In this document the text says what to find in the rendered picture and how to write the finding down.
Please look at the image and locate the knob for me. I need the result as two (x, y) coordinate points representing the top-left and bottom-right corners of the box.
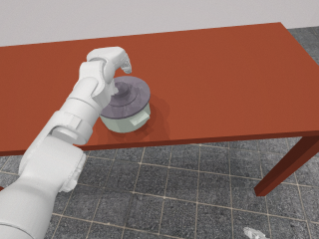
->
(113, 82), (130, 99)

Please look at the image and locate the right robot hand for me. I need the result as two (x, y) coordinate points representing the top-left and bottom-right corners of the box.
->
(243, 227), (270, 239)

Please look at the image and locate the robot left upper arm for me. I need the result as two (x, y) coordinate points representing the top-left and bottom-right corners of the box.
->
(0, 134), (87, 239)

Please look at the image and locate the left robot hand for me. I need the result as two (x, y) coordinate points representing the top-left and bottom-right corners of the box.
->
(86, 47), (132, 96)

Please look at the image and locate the table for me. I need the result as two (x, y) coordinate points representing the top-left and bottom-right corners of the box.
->
(0, 22), (319, 197)

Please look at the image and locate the pot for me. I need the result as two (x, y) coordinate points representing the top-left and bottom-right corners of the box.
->
(100, 103), (151, 133)

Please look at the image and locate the lid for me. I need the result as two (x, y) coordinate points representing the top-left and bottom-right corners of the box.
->
(101, 76), (151, 120)

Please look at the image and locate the robot left forearm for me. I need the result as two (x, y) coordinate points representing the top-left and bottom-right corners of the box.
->
(18, 55), (116, 176)

